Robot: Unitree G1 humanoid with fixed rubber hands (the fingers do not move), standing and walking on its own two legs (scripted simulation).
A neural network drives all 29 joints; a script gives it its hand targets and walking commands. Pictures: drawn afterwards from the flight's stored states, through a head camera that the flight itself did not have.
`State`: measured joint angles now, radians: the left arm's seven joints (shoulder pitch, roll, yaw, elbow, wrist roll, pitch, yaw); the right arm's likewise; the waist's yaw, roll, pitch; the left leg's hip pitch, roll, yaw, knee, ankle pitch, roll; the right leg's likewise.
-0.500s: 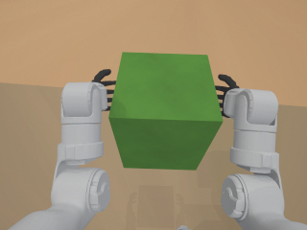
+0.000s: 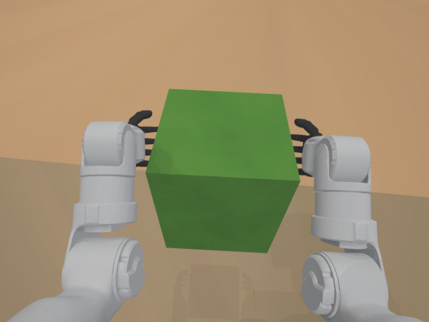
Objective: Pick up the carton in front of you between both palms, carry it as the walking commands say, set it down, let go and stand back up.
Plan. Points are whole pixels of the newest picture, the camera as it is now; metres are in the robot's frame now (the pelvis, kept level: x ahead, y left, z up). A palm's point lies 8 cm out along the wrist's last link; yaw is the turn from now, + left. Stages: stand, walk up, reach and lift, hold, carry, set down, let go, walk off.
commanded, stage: carry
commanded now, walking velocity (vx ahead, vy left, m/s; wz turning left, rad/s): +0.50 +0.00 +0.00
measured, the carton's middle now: (220, 175) +0.39 -0.01 +0.07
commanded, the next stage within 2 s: none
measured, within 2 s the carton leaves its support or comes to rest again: neither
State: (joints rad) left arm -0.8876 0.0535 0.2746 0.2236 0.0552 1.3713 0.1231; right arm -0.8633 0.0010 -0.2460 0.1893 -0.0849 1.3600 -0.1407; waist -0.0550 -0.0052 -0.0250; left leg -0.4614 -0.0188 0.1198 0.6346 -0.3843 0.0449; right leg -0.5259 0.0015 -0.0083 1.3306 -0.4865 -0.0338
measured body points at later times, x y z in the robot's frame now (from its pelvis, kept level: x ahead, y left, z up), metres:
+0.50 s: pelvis +0.30 -0.03 +0.05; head +0.34 -0.03 +0.50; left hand +0.67 +0.16 +0.20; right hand +0.71 -0.14 +0.20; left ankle +0.35 +0.09 -0.59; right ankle +0.30 -0.11 -0.68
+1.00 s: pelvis +0.62 +0.01 +0.09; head +0.65 +0.00 +0.54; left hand +1.03 +0.12 +0.26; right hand +1.00 -0.18 +0.26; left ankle +0.54 +0.09 -0.65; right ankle +0.76 -0.10 -0.59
